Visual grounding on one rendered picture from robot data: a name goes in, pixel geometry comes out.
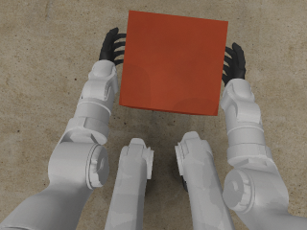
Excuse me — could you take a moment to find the right robot upper arm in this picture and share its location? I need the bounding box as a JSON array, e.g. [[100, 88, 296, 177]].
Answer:
[[222, 167, 307, 230]]

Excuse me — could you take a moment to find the left robot upper arm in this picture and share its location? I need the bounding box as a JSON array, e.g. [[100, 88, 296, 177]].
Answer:
[[0, 142, 109, 230]]

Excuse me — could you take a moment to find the robot right hand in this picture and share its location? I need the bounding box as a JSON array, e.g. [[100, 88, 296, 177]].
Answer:
[[222, 42, 247, 87]]

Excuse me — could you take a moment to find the robot left hand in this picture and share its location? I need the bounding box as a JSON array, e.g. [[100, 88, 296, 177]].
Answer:
[[99, 27, 127, 66]]

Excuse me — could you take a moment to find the robot right foot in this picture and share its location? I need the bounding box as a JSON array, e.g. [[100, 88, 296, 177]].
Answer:
[[181, 175, 188, 192]]

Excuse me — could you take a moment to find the carton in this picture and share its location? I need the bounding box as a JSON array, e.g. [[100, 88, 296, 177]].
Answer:
[[119, 10, 228, 116]]

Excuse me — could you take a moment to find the robot left forearm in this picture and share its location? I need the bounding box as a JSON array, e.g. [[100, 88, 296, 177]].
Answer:
[[48, 59, 119, 179]]

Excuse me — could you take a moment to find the right robot shin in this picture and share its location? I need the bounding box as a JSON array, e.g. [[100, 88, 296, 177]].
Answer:
[[180, 131, 214, 181]]

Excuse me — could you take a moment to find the robot right forearm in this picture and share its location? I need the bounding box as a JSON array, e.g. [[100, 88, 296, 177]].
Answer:
[[220, 79, 289, 204]]

